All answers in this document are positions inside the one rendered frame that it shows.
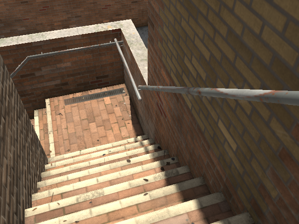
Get stairs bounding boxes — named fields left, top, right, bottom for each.
left=30, top=108, right=50, bottom=158
left=25, top=134, right=255, bottom=224

